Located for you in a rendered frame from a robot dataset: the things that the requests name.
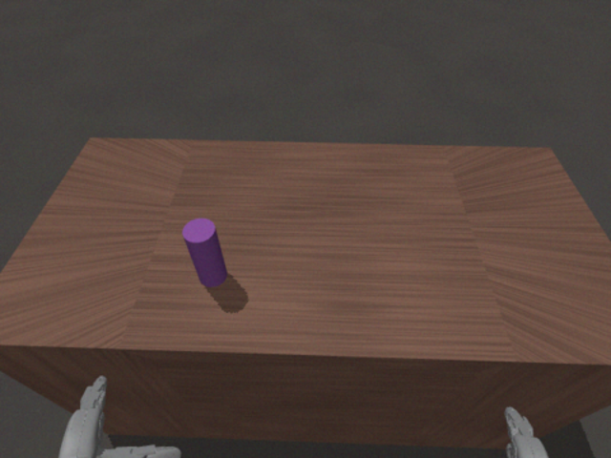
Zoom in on right robot hand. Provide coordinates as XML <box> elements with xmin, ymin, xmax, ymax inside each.
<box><xmin>505</xmin><ymin>406</ymin><xmax>549</xmax><ymax>458</ymax></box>

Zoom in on can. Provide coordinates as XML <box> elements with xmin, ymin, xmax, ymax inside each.
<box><xmin>182</xmin><ymin>219</ymin><xmax>227</xmax><ymax>287</ymax></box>

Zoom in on left robot hand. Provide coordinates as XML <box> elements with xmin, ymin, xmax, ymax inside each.
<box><xmin>58</xmin><ymin>376</ymin><xmax>181</xmax><ymax>458</ymax></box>

